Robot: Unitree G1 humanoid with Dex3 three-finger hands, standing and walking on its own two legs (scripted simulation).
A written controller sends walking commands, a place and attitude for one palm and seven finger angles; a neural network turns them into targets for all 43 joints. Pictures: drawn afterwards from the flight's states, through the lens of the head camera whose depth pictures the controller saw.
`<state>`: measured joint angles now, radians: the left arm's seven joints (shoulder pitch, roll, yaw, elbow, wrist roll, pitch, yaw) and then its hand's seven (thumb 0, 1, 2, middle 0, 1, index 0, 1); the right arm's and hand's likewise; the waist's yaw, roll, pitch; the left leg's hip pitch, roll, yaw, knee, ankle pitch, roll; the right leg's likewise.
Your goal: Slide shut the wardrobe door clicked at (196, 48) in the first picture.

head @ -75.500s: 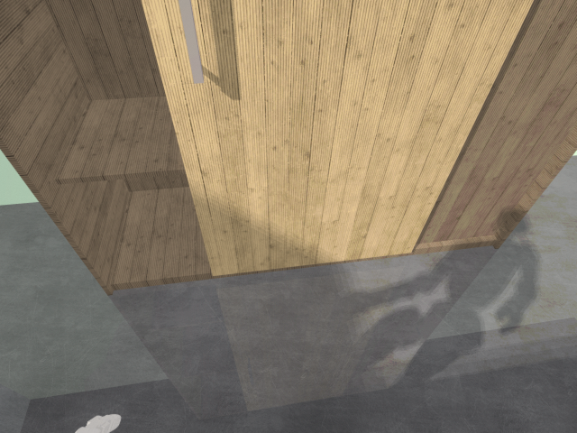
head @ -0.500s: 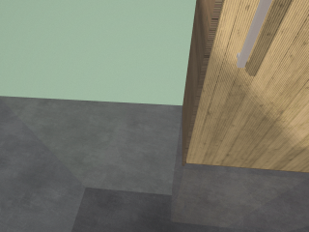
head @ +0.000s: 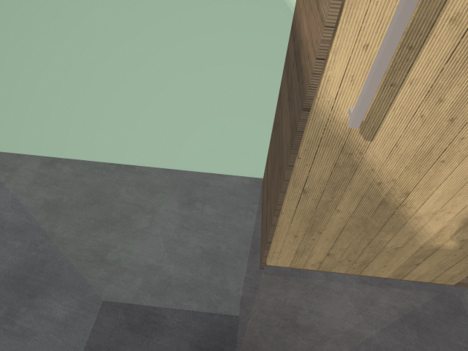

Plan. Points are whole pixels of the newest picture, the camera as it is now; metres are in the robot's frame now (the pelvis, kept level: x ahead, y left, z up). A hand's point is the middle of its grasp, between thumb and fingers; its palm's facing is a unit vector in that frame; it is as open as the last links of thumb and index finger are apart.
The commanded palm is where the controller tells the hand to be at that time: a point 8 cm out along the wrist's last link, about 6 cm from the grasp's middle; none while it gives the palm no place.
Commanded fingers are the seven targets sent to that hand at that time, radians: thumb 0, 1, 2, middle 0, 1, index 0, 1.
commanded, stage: let the arm hang, fingers relaxed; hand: right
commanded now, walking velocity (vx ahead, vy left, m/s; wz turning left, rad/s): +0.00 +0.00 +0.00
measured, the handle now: (383, 47) +0.59 -0.22 +0.27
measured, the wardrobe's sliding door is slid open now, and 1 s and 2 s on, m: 0.00 0.00 0.00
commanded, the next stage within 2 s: look to check the result in 0.18 s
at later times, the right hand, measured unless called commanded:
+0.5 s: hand out of the picture +0.09 -0.23 -0.16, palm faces -0.04 +0.95 -0.32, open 7.4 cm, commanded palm none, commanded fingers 0.00 -0.90 -0.90 0.20 0.30 0.20 0.30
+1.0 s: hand out of the picture +0.12 -0.22 -0.16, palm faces -0.04 +0.94 -0.35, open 7.4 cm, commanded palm none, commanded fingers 0.00 -0.90 -0.90 0.20 0.30 0.20 0.30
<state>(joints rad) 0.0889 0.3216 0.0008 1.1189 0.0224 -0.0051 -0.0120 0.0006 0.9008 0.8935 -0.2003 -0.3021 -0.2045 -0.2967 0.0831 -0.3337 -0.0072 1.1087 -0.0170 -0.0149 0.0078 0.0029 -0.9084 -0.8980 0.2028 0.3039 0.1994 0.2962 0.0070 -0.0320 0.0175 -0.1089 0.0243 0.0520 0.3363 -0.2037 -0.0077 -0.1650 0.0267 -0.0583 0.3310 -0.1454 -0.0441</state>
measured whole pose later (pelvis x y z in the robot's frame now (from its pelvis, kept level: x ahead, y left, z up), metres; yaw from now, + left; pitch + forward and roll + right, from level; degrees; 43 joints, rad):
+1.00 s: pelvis +0.03 +0.02 +0.00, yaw +1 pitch +0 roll +0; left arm 0.11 0.33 0.00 1.04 0.01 -0.01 0.01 0.00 0.90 0.89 -0.20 -0.30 -0.20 -0.30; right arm 0.14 -0.30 0.00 1.06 -0.01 -0.03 -0.04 0.00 -0.91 -0.90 0.20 0.30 0.20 0.30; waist 0.01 -0.02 0.03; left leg -0.10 -0.01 0.04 0.37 -0.27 0.02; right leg -0.17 -0.01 -0.06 0.40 -0.23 -0.01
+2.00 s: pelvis +0.02 +0.03 -0.01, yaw +2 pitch -1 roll -1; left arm 0.21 0.18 -0.01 1.13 0.02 -0.02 0.02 0.00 0.90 0.89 -0.20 -0.30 -0.20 -0.30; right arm 0.24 -0.19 0.01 1.12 -0.01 -0.02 -0.02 0.00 -0.91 -0.90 0.20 0.30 0.20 0.30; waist 0.00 0.01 0.03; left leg -0.14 -0.02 0.04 0.43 -0.28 0.04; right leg -0.18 -0.02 -0.07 0.41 -0.22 0.00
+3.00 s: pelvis +0.03 +0.03 +0.00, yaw +1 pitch +0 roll +0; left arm 0.17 0.23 -0.01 1.14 0.02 -0.02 0.02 0.00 0.90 0.89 -0.20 -0.30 -0.20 -0.30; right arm 0.20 -0.24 0.01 1.12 -0.01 -0.02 -0.01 0.00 -0.91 -0.90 0.20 0.30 0.20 0.30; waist -0.01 0.01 0.03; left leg -0.09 -0.01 0.04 0.36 -0.26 0.03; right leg -0.14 -0.01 -0.07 0.36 -0.21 0.00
